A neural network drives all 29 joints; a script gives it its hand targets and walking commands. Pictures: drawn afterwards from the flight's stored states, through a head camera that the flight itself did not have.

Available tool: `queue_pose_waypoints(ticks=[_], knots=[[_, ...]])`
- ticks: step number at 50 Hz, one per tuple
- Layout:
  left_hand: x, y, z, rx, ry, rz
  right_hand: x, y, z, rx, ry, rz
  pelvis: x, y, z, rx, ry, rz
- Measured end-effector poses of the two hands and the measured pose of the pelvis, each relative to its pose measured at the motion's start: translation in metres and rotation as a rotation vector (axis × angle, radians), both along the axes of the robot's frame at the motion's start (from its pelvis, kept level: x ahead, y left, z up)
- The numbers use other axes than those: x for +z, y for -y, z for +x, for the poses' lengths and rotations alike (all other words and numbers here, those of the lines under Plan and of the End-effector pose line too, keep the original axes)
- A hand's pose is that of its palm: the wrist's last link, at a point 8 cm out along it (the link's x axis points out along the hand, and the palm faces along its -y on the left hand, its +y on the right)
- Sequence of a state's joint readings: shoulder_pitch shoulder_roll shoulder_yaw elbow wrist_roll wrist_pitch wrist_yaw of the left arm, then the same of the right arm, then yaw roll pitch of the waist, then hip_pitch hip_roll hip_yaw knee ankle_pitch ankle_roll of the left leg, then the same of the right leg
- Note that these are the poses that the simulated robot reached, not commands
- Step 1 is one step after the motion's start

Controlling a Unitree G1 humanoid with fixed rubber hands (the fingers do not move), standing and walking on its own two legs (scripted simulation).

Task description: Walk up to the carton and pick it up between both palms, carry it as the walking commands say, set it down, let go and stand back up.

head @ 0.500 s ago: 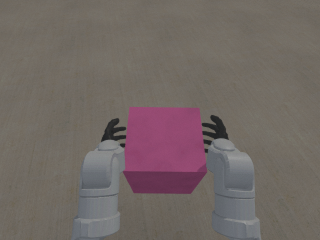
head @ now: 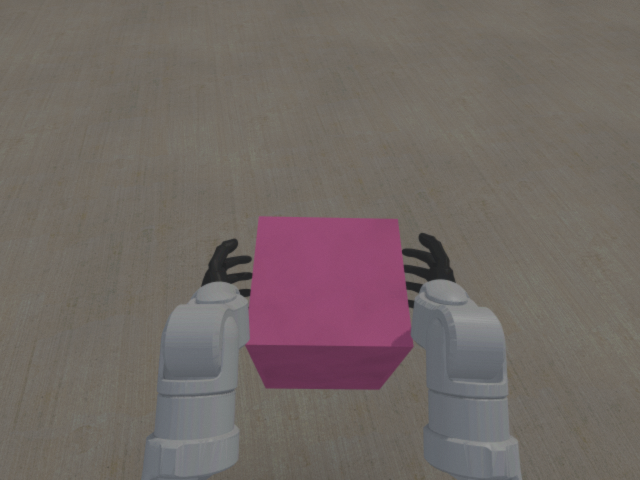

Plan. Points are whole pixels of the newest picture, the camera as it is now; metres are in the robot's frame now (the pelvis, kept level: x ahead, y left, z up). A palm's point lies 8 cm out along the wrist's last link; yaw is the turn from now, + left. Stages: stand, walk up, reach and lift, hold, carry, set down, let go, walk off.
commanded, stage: carry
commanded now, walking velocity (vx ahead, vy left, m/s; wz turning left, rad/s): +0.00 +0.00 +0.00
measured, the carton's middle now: (325, 312) +0.35 +0.00 +0.00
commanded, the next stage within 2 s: none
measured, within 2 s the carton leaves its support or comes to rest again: neither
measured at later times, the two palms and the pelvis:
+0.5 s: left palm (257, 161) +0.61 +0.12 +0.04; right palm (402, 157) +0.62 -0.13 +0.06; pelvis +0.29 -0.01 +0.00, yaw +1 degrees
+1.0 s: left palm (274, 71) +0.92 +0.11 +0.04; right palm (386, 68) +0.94 -0.14 +0.05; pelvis +0.61 -0.02 +0.01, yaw +2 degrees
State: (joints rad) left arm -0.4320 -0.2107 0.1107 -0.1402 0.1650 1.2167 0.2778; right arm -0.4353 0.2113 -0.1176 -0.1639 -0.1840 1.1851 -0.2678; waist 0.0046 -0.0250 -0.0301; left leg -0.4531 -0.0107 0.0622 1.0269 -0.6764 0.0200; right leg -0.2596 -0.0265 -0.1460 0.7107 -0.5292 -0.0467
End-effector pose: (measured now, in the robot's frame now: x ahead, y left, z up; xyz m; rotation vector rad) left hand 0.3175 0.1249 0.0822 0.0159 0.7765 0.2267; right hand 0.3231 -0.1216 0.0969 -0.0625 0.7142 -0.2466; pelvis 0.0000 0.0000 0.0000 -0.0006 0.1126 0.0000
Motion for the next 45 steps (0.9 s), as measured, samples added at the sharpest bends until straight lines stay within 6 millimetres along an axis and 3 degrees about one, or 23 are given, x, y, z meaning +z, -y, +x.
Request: queue_pose_waypoints(ticks=[5, 11, 15, 19, 23, 36, 45], knots=[[0.003, -0.008, 0.059, 0.0, 0.024, 0.004, 0.002, -0.009, 0.057, 0.001, 0.02, -0.007, -0.004, -0.009, 0.061, -0.014, 0.021, -0.017], [0.014, -0.005, 0.133, -0.032, 0.036, 0.036, 0.005, -0.005, 0.123, -0.03, 0.028, 0.026, 0.002, -0.016, 0.13, -0.033, 0.024, -0.048], [0.005, 0.001, 0.179, -0.039, 0.025, 0.046, -0.003, 0.002, 0.169, -0.034, 0.018, 0.042, -0.003, -0.01, 0.177, -0.024, 0.034, -0.046], [-0.019, 0.011, 0.225, -0.048, -0.039, 0.058, -0.029, 0.012, 0.223, -0.033, -0.046, 0.07, -0.006, 0.001, 0.229, 0.0, 0.036, -0.029], [-0.038, 0.011, 0.267, -0.032, -0.079, 0.033, -0.04, 0.012, 0.273, -0.004, -0.081, 0.044, 0.0, 0.009, 0.273, 0.011, 0.01, 0.004], [-0.03, -0.001, 0.439, -0.06, 0.014, 0.049, -0.037, 0.003, 0.439, -0.009, 0.015, 0.074, 0.004, -0.007, 0.434, -0.019, 0.018, -0.04], [-0.039, 0.009, 0.547, -0.027, 0.018, 0.062, -0.048, 0.013, 0.557, 0.038, 0.026, 0.089, -0.005, 0.014, 0.55, 0.021, 0.024, -0.012]])
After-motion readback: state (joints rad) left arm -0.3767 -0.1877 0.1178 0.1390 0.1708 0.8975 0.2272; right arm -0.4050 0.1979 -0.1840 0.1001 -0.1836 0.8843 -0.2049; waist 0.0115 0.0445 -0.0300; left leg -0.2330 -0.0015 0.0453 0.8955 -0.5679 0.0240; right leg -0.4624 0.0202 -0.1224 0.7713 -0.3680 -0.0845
